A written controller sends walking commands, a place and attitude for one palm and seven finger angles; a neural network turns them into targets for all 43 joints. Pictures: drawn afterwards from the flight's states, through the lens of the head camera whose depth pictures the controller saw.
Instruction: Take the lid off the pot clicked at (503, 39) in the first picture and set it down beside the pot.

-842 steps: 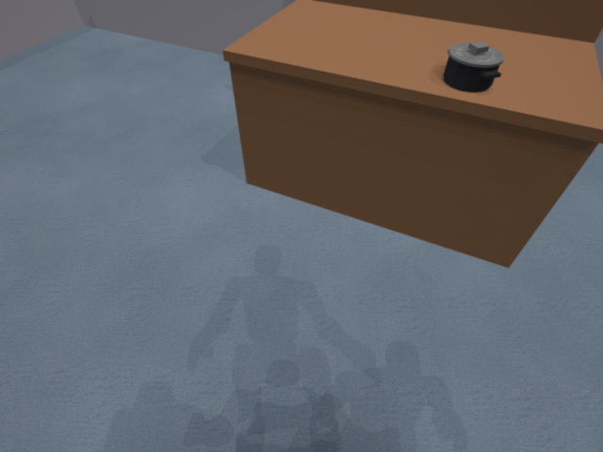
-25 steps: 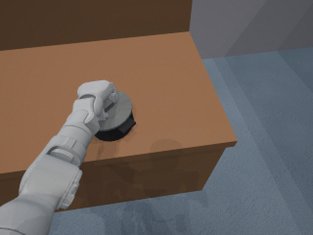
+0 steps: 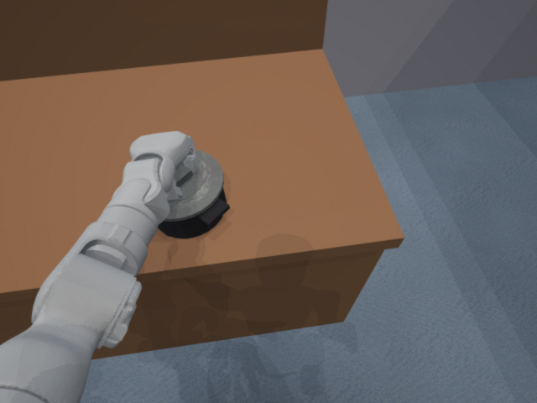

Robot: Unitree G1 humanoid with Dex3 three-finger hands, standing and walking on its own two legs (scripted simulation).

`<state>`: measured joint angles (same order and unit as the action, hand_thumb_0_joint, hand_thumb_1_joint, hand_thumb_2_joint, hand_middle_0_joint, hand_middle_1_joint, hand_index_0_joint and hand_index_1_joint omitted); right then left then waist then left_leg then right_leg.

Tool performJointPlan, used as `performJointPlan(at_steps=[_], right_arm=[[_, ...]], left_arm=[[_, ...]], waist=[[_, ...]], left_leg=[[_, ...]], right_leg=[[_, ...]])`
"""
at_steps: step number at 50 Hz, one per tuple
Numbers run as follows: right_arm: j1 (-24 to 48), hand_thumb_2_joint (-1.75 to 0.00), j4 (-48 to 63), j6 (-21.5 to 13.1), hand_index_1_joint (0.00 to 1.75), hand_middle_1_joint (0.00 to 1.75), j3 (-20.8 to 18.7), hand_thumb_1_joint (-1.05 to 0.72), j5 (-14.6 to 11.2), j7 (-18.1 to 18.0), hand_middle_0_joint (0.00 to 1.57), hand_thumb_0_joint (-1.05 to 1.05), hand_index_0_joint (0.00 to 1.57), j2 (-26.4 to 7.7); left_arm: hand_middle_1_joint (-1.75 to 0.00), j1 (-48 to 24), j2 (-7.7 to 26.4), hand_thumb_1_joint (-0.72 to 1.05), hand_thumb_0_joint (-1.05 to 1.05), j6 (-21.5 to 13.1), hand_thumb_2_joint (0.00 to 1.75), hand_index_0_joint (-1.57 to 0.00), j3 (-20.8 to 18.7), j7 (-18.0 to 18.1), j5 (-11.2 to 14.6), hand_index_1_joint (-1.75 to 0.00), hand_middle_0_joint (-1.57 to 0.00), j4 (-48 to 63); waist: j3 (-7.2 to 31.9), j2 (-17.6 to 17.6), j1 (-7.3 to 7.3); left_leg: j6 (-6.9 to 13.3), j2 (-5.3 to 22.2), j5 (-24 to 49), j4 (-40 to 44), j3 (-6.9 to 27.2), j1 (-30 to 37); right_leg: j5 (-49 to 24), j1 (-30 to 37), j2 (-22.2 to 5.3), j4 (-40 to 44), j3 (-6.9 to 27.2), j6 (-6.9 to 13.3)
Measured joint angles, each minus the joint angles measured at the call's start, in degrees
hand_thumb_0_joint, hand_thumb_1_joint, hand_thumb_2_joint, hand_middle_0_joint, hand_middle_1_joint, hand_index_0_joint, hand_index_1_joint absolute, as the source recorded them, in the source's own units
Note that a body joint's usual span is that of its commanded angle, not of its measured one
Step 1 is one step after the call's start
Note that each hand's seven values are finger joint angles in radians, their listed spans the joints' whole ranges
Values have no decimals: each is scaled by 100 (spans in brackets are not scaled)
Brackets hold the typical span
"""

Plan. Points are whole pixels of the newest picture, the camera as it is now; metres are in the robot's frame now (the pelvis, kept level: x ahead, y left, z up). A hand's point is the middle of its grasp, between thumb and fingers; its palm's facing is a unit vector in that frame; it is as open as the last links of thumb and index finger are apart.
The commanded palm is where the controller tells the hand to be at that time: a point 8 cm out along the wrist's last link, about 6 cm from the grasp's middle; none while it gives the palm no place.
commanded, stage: close the fingers and squeeze the knob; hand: left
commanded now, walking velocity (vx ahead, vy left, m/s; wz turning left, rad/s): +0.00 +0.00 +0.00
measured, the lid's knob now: (175, 174) +0.49 +0.16 +0.03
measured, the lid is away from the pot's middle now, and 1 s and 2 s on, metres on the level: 0.01 0.01 0.00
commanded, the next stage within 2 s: lift the lid straight up in 0.22 s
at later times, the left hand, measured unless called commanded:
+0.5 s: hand (169, 180) +0.46 +0.16 +0.05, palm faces -0.35 -0.08 -0.93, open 7.8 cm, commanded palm +0.46 +0.16 +0.13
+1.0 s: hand (159, 165) +0.46 +0.16 +0.09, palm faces -0.31 -0.09 -0.95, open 7.8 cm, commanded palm +0.45 +0.17 +0.17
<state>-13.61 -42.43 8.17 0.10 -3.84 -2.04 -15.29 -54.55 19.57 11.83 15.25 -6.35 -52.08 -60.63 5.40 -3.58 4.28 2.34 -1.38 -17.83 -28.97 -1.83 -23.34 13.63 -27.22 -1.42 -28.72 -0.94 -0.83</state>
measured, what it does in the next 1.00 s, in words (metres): stands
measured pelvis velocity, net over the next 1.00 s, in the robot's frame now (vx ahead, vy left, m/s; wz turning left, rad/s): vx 0.00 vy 0.01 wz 0.01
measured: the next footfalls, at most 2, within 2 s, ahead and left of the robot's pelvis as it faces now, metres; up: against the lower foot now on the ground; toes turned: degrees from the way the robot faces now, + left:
none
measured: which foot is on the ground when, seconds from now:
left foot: down 0.00-1.00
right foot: down 0.00-1.00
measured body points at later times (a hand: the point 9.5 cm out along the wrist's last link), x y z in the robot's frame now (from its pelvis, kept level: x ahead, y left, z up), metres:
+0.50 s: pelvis +0.00 +0.00 +0.00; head +0.06 -0.02 +0.45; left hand +0.47 +0.16 +0.10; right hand +0.06 -0.26 -0.14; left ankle -0.05 +0.09 -0.73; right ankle -0.01 -0.13 -0.73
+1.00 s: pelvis +0.00 +0.01 +0.00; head +0.05 -0.02 +0.45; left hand +0.47 +0.17 +0.14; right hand +0.10 -0.25 -0.14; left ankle -0.05 +0.09 -0.73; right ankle -0.01 -0.13 -0.73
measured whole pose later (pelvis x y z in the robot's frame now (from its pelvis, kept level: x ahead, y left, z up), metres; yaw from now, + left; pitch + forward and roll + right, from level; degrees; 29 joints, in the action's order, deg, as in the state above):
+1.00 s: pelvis +0.00 +0.01 +0.00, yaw +0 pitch +10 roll +0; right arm -11.8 -42.1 6.6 0.6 -4.1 -1.5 -15.1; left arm -54.0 20.3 13.1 15.2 -9.6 -51.1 -54.4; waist 5.0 -4.2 3.1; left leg 2.7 -1.9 -17.1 -26.5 -1.6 -19.2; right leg 13.0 -23.0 -1.9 -26.3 -1.1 -1.3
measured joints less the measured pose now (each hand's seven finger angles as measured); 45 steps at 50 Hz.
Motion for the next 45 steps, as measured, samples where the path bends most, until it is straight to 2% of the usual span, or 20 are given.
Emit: performJointPlan(at_steps=[20,28,34,40,45], right_arm=[[-80,-90,42,-54,30,30,-4,-91,0,-4,20,1,20,19],[-87,-90,3,-144,30,30,12,-91,-14,-19,20,1,20,47],[-95,-90,-5,-252,30,30,-7,-91,-5,-4,20,1,20,52],[24,-90,-26,-186,30,30,31,-91,-16,25,20,1,20,33],[44,-90,62,-236,30,30,-2,-91,3,29,20,1,20,21]], left_arm=[[-97,113,95,20,0,-123,77,-65,-197,76,-52,-96,-65,53],[-97,208,94,20,-1,-121,76,-65,-236,88,10,-95,-66,151],[-96,213,117,20,-1,-86,76,-65,-176,46,-1,-95,-66,375],[-96,106,100,20,-1,83,76,-65,-173,-110,89,-95,-66,329],[-96,248,154,20,-1,-6,76,-65,-114,-266,66,-95,-67,781]], waist=[[-3,1,64],[-21,-27,54],[-23,-57,16],[-29,-70,-29],[-23,-96,-66]], left_leg=[[17,10,26,21,-68,-7],[30,-4,42,102,-68,119],[30,-27,59,168,-36,209],[41,-27,52,198,-31,287],[38,-46,82,267,4,387]], right_leg=[[-67,-19,16,50,68,-16],[-79,106,4,126,70,-34],[-72,202,-19,174,40,-41],[-66,282,-18,205,36,-45],[-70,390,-39,259,3,-52]])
